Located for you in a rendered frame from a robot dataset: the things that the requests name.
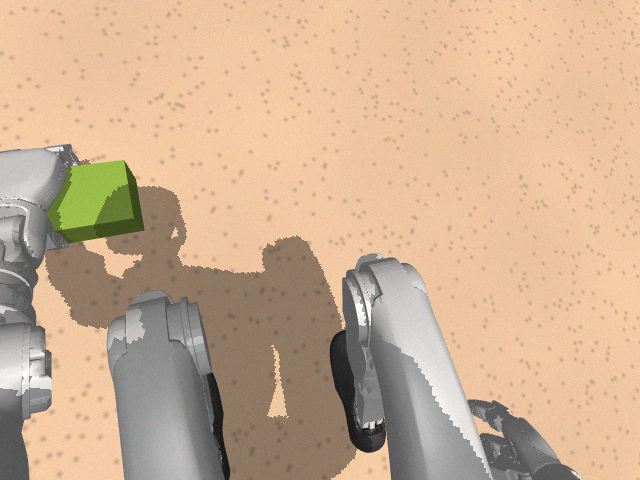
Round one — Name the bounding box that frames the right robot foot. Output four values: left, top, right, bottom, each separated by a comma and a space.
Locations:
330, 330, 386, 453

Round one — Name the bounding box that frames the left robot foot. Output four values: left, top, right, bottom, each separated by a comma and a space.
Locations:
207, 373, 230, 480

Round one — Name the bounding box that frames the right robot hand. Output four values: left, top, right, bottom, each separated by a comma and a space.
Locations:
467, 399, 561, 480

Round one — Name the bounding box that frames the left robot arm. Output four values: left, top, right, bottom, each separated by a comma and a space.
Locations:
0, 199, 52, 480

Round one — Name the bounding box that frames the left robot hand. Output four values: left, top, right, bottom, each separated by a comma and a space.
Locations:
0, 144, 81, 250

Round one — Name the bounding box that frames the right robot arm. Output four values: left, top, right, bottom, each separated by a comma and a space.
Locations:
532, 464, 583, 480

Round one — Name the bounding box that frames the carton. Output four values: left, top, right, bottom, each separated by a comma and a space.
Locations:
46, 160, 145, 244

